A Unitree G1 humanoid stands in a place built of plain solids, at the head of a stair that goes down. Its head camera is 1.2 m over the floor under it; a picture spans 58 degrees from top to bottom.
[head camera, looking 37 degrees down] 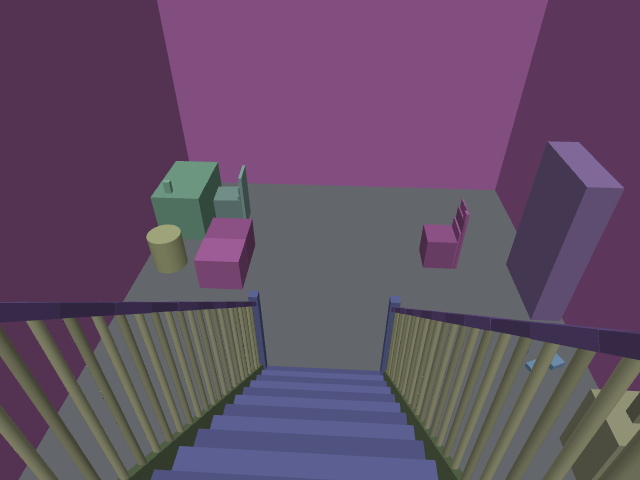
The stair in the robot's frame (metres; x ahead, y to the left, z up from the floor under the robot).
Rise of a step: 0.20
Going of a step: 0.20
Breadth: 1.20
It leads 3 degrees to the right of straight ahead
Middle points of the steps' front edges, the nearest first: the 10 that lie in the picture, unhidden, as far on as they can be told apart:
1.01 0.07 -0.81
1.22 0.06 -1.01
1.42 0.04 -1.21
1.62 0.03 -1.41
1.82 0.02 -1.61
2.02 0.01 -1.82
2.22 0.00 -2.02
2.43 -0.01 -2.22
2.63 -0.02 -2.42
2.83 -0.03 -2.62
